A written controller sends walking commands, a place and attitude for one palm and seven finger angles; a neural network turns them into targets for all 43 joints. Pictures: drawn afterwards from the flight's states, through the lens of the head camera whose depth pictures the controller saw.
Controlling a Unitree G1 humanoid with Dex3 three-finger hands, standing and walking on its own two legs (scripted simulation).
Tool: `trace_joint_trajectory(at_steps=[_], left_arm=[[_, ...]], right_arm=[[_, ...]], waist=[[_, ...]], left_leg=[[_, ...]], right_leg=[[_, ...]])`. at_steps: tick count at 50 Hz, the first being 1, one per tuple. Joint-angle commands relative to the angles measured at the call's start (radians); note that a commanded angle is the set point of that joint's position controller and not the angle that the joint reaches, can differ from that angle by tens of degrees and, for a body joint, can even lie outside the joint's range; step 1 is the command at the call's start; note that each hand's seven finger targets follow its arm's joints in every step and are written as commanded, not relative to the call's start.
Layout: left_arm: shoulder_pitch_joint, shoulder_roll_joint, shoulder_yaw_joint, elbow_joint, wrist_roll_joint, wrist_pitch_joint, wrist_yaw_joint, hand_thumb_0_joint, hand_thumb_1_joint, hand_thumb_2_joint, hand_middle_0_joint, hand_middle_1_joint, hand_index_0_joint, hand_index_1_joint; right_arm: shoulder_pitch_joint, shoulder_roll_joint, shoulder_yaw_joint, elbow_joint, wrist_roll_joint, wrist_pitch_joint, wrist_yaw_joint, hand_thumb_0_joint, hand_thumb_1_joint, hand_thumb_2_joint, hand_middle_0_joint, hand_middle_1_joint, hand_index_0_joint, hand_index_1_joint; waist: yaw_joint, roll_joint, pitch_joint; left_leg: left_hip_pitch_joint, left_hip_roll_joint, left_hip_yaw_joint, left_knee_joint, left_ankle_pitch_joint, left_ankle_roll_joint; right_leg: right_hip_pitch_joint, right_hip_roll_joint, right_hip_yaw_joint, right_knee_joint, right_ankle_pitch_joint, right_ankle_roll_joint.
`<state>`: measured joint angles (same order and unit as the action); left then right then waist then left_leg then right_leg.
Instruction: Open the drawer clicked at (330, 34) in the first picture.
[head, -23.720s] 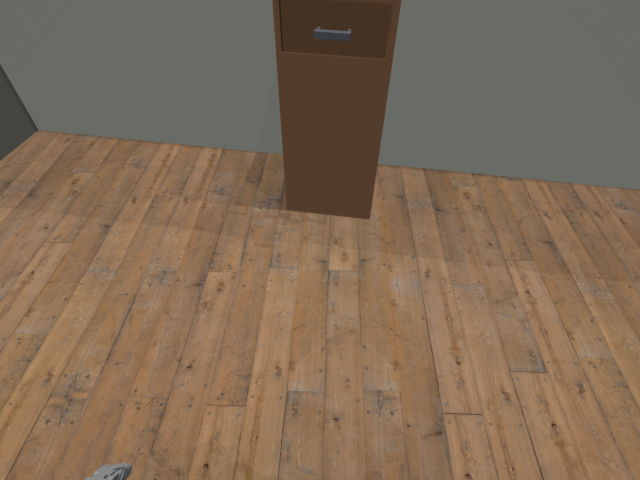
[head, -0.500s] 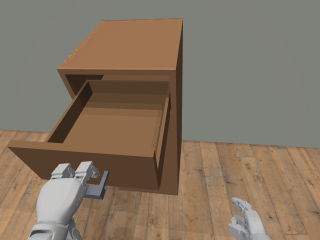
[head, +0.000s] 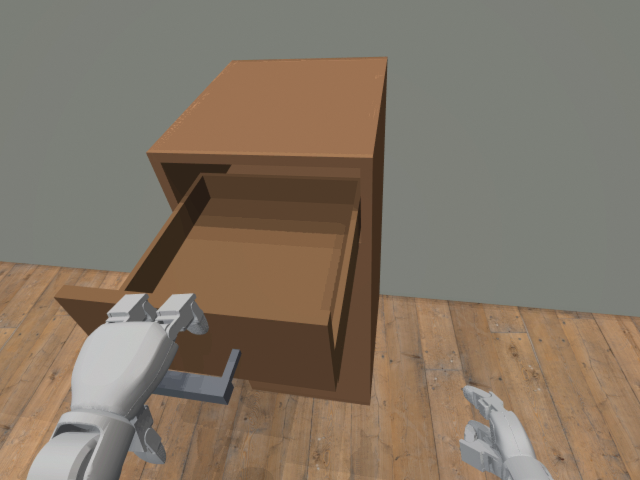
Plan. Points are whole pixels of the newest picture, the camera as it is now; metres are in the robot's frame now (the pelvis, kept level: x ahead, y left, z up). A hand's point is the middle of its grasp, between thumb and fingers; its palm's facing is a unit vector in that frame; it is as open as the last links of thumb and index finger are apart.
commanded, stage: lift the hand off the handle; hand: left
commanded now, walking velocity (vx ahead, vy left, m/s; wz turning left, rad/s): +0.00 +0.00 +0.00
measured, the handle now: (191, 369) +0.22 +0.22 +0.04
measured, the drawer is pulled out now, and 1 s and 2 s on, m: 0.30 0.30 0.30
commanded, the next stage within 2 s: draw the hand back to the body in 0.60 s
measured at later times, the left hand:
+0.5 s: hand (133, 324) +0.19 +0.22 +0.18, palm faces +0.16 -0.07 -0.99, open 13.8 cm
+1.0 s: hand (115, 331) +0.18 +0.23 +0.18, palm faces +0.14 -0.04 -0.99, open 13.8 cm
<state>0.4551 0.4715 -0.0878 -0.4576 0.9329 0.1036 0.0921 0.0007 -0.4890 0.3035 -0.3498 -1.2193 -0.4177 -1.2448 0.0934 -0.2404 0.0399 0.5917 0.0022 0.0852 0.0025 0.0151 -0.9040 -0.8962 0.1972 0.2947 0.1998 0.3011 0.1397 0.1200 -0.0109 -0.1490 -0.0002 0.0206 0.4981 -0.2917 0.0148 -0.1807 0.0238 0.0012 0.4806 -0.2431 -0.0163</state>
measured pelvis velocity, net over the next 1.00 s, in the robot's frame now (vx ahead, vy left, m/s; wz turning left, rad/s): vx -0.01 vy -0.01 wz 0.02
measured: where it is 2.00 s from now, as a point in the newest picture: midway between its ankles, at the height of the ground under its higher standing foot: outside the picture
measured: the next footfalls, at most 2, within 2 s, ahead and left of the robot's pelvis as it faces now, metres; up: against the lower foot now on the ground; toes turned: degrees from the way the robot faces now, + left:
none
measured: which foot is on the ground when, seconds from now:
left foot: down 0.00-1.00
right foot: down 0.00-1.00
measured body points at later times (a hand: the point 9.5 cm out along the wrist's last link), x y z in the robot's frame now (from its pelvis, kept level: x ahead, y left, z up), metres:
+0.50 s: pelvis -0.01 -0.01 +0.00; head -0.03 -0.07 +0.45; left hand +0.18 +0.22 +0.23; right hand +0.24 -0.19 -0.08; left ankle -0.01 +0.11 -0.74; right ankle +0.01 -0.11 -0.74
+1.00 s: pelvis -0.01 -0.01 +0.00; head -0.03 -0.07 +0.45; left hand +0.17 +0.23 +0.23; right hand +0.22 -0.21 -0.09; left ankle -0.01 +0.11 -0.74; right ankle +0.01 -0.11 -0.74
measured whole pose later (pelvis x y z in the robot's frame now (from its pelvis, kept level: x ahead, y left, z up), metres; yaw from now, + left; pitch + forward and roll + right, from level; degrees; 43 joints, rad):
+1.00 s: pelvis -0.01 -0.01 +0.00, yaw +1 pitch -4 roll +0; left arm 0.36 0.63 0.16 -0.56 0.72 0.09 -0.10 0.00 -0.49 0.30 -0.32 -1.20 -0.32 -1.20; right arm 0.10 -0.28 0.05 0.60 0.04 0.05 0.00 0.02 -0.90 -0.90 0.20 0.29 0.20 0.30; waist 0.11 0.14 0.01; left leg -0.14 0.01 0.00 0.47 -0.25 0.00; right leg -0.17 0.03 -0.02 0.46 -0.21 -0.03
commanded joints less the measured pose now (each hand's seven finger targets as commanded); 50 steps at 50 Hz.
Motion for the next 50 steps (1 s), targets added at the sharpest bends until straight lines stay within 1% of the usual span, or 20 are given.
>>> trace_joint_trajectory(at_steps=[1, 4, 8, 9, 12, 19, 20, 25, 26, 31, 33, 34, 35, 38, 39, 42, 44, 47, 49, 50], left_arm=[[-0.21, 0.174, 0.187, -0.275, -0.008, -0.008, 0.045, 0.0, -0.5, 0.3, -0.3, -1.2, -0.3, -1.2], [-0.215, 0.164, 0.184, -0.319, -0.026, 0.005, 0.027, 0.0, -0.5, 0.3, -0.3, -1.2, -0.3, -1.2], [-0.287, 0.179, 0.172, -0.321, -0.022, 0.01, 0.001, 0.0, -0.5, 0.3, -0.3, -1.2, -0.3, -1.2], [-0.265, 0.199, 0.211, -0.312, -0.036, 0.027, -0.006, 0.0, -0.5, 0.3, -0.3, -1.2, -0.3, -1.2], [-0.247, 0.17, 0.167, -0.266, -0.038, 0.063, -0.049, 0.0, -0.5, 0.3, -0.3, -1.2, -0.3, -1.2], [-0.262, 0.277, 0.277, -0.298, -0.1, 0.137, -0.129, 0.0, -0.5, 0.3, -0.3, -1.2, -0.3, -1.2], [-0.284, 0.274, 0.26, -0.33, -0.089, 0.131, -0.14, 0.0, -0.5, 0.3, -0.3, -1.2, -0.3, -1.2], [-0.241, 0.305, 0.316, -0.403, -0.145, 0.095, -0.143, 0.0, -0.5, 0.3, -0.3, -1.2, -0.3, -1.2], [-0.212, 0.3, 0.32, -0.336, -0.148, 0.091, -0.147, 0.0, -0.5, 0.3, -0.3, -1.2, -0.3, -1.2], [-0.279, 0.285, 0.298, -0.256, -0.145, 0.077, -0.168, 0.0, -0.5, 0.3, -0.3, -1.2, -0.3, -1.2], [-0.321, 0.304, 0.304, -0.258, -0.137, 0.061, -0.169, 0.0, -0.5, 0.3, -0.3, -1.2, -0.3, -1.2], [-0.319, 0.311, 0.324, -0.276, -0.158, 0.057, -0.167, 0.0, -0.5, 0.3, -0.3, -1.2, -0.3, -1.2], [-0.362, 0.332, 0.322, -0.289, -0.137, 0.042, -0.168, 0.0, -0.5, 0.3, -0.3, -1.2, -0.3, -1.2], [-0.315, 0.353, 0.354, -0.273, -0.141, 0.013, -0.159, 0.0, -0.5, 0.3, -0.3, -1.2, -0.3, -1.2], [-0.311, 0.366, 0.384, -0.278, -0.159, 0.008, -0.156, 0.0, -0.5, 0.3, -0.3, -1.2, -0.3, -1.2], [-0.272, 0.363, 0.395, -0.27, -0.175, -0.017, -0.154, 0.0, -0.5, 0.3, -0.3, -1.2, -0.3, -1.2], [-0.245, 0.363, 0.422, -0.263, -0.197, -0.012, -0.153, 0.0, -0.5, 0.3, -0.3, -1.2, -0.3, -1.2], [-0.219, 0.35, 0.41, -0.249, -0.205, -0.018, -0.156, 0.0, -0.5, 0.3, -0.3, -1.2, -0.3, -1.2], [-0.206, 0.35, 0.426, -0.25, -0.22, -0.016, -0.159, 0.0, -0.5, 0.3, -0.3, -1.2, -0.3, -1.2], [-0.218, 0.374, 0.437, -0.252, -0.21, -0.022, -0.16, 0.0, -0.5, 0.3, -0.3, -1.2, -0.3, -1.2]], right_arm=[[-0.201, -0.086, -0.03, -0.161, 0.002, -0.045, -0.007, 0.0, -0.9, -0.9, 0.2, 0.3, 0.2, 0.3], [-0.236, -0.088, -0.024, -0.182, 0.013, -0.047, -0.004, 0.0, -0.9, -0.9, 0.2, 0.3, 0.2, 0.3], [-0.217, -0.087, -0.025, -0.166, 0.005, -0.039, -0.003, 0.0, -0.9, -0.9, 0.2, 0.3, 0.2, 0.3], [-0.25, -0.089, -0.022, -0.174, 0.018, -0.043, -0.001, 0.0, -0.9, -0.9, 0.2, 0.3, 0.2, 0.3], [-0.234, -0.09, -0.018, -0.162, 0.018, -0.022, 0.012, 0.0, -0.9, -0.9, 0.2, 0.3, 0.2, 0.3], [-0.289, -0.11, -0.007, -0.197, 0.046, 0.001, 0.019, 0.0, -0.9, -0.9, 0.2, 0.3, 0.2, 0.3], [-0.268, -0.1, -0.001, -0.204, 0.037, -0.002, 0.022, 0.0, -0.9, -0.9, 0.2, 0.3, 0.2, 0.3], [-0.246, -0.107, -0.004, -0.219, 0.039, -0.026, 0.013, 0.0, -0.9, -0.9, 0.2, 0.3, 0.2, 0.3], [-0.242, -0.109, -0.014, -0.192, 0.037, -0.023, 0.009, 0.0, -0.9, -0.9, 0.2, 0.3, 0.2, 0.3], [-0.227, -0.104, -0.015, -0.174, 0.037, -0.037, 0.009, 0.0, -0.9, -0.9, 0.2, 0.3, 0.2, 0.3], [-0.223, -0.109, -0.018, -0.179, 0.034, -0.046, 0.005, 0.0, -0.9, -0.9, 0.2, 0.3, 0.2, 0.3], [-0.248, -0.11, -0.015, -0.187, 0.046, -0.06, 0.003, 0.0, -0.9, -0.9, 0.2, 0.3, 0.2, 0.3], [-0.223, -0.104, -0.011, -0.186, 0.032, -0.066, 0.003, 0.0, -0.9, -0.9, 0.2, 0.3, 0.2, 0.3], [-0.215, -0.109, -0.019, -0.185, 0.028, -0.072, -0.007, 0.0, -0.9, -0.9, 0.2, 0.3, 0.2, 0.3], [-0.237, -0.111, -0.017, -0.184, 0.039, -0.084, -0.005, 0.0, -0.9, -0.9, 0.2, 0.3, 0.2, 0.3], [-0.201, -0.112, -0.021, -0.178, 0.025, -0.089, -0.007, 0.0, -0.9, -0.9, 0.2, 0.3, 0.2, 0.3], [-0.226, -0.113, -0.02, -0.181, 0.034, -0.098, -0.004, 0.0, -0.9, -0.9, 0.2, 0.3, 0.2, 0.3], [-0.196, -0.111, -0.024, -0.177, 0.028, -0.092, -0.001, 0.0, -0.9, -0.9, 0.2, 0.3, 0.2, 0.3], [-0.218, -0.114, -0.025, -0.184, 0.037, -0.103, 0.0, 0.0, -0.9, -0.9, 0.2, 0.3, 0.2, 0.3], [-0.188, -0.113, -0.024, -0.177, 0.028, -0.102, 0.0, 0.0, -0.9, -0.9, 0.2, 0.3, 0.2, 0.3]], waist=[[-0.018, -0.045, -0.084], [-0.014, -0.02, -0.099], [-0.018, -0.062, -0.1], [-0.012, -0.037, -0.098], [-0.011, -0.08, -0.078], [-0.008, -0.04, -0.098], [-0.001, -0.07, -0.141], [-0.008, -0.066, -0.145], [-0.02, -0.081, -0.075], [-0.032, -0.091, -0.008], [-0.025, -0.093, -0.046], [-0.028, -0.044, -0.064], [-0.017, -0.075, -0.128], [-0.012, -0.091, -0.122], [-0.02, -0.042, -0.111], [-0.013, -0.076, -0.11], [-0.013, -0.03, -0.084], [-0.016, -0.084, -0.059], [-0.016, -0.063, -0.047], [-0.015, -0.086, -0.086]], left_leg=[[0.036, 0.007, -0.022, -0.094, 0.246, -0.002], [0.052, 0.013, -0.031, -0.103, 0.246, 0.0], [0.057, 0.008, -0.023, -0.122, 0.257, 0.001], [0.051, 0.015, -0.033, -0.126, 0.243, 0.0], [0.026, 0.007, -0.018, -0.149, 0.261, 0.0], [-0.016, 0.015, -0.015, -0.151, 0.232, 0.002], [-0.013, 0.008, -0.006, -0.148, 0.246, 0.003], [0.011, 0.007, -0.002, -0.116, 0.246, 0.003], [0.006, 0.004, -0.002, -0.118, 0.237, 0.002], [-0.021, -0.001, -0.005, -0.128, 0.157, 0.001], [-0.013, -0.007, -0.004, -0.122, 0.139, 0.004], [-0.002, -0.003, -0.012, -0.114, 0.127, 0.004], [-0.004, -0.01, -0.008, -0.114, 0.141, 0.004], [0.004, -0.015, -0.002, -0.097, 0.155, 0.006], [0.006, -0.008, -0.013, -0.091, 0.147, 0.002], [-0.005, -0.016, -0.006, -0.085, 0.182, 0.003], [-0.008, -0.011, -0.015, -0.08, 0.183, -0.002], [-0.027, -0.011, -0.006, -0.09, 0.171, -0.002], [-0.024, -0.007, -0.014, -0.082, 0.16, -0.002], [-0.03, -0.009, -0.006, -0.086, 0.16, -0.003]], right_leg=[[0.027, -0.003, 0.029, -0.115, 0.11, -0.013], [0.042, 0.0, 0.028, -0.122, 0.109, -0.011], [0.056, -0.009, 0.008, -0.132, 0.112, -0.005], [0.069, 0.001, 0.026, -0.133, 0.109, -0.01], [0.092, -0.01, -0.001, -0.126, 0.13, -0.003], [0.134, 0.0, 0.023, -0.112, 0.147, 0.004], [0.153, -0.016, 0.008, -0.101, 0.146, 0.009], [0.112, -0.023, 0.01, -0.119, 0.135, 0.017], [0.073, -0.016, 0.018, -0.134, 0.119, 0.014], [0.019, -0.019, 0.009, -0.144, 0.012, 0.013], [0.027, -0.024, 0.015, -0.146, -0.012, 0.016], [0.029, -0.014, 0.028, -0.149, -0.015, 0.011], [0.071, -0.03, 0.017, -0.133, -0.013, 0.013], [0.066, -0.036, 0.03, -0.142, 0.012, 0.019], [0.049, -0.024, 0.042, -0.15, 0.002, 0.011], [0.067, -0.037, 0.03, -0.138, 0.062, 0.016], [0.048, -0.028, 0.044, -0.141, 0.072, 0.009], [0.038, -0.034, 0.015, -0.132, 0.052, 0.018], [0.022, -0.027, 0.032, -0.138, 0.04, 0.012], [0.046, -0.038, 0.015, -0.126, 0.035, 0.017]])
